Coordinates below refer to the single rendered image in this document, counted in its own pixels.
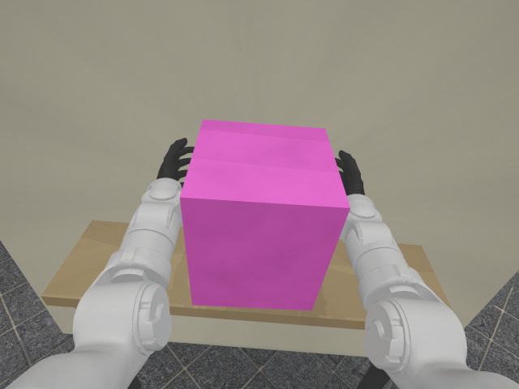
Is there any robot right hand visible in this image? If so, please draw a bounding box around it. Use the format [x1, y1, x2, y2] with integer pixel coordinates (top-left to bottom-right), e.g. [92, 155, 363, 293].
[335, 150, 365, 196]

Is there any table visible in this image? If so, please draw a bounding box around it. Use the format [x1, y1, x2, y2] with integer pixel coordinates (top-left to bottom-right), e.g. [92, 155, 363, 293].
[41, 220, 452, 389]

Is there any robot right upper arm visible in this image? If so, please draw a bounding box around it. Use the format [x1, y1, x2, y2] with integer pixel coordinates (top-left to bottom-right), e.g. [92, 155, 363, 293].
[363, 297, 519, 389]

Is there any carton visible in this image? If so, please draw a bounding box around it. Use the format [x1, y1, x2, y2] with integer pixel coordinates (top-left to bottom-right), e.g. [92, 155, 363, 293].
[180, 119, 350, 310]

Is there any robot left upper arm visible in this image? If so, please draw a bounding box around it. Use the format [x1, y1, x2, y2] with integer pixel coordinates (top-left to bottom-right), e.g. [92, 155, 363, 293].
[5, 280, 172, 389]

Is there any right robot forearm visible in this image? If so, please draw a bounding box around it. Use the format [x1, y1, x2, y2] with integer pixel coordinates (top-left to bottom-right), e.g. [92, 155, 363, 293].
[340, 194, 467, 356]

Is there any left robot forearm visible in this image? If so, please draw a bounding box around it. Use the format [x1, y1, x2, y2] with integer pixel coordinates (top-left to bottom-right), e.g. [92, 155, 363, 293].
[73, 177, 182, 343]

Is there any robot left hand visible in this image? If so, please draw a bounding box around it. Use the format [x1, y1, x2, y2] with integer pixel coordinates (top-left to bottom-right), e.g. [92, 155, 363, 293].
[157, 138, 195, 187]

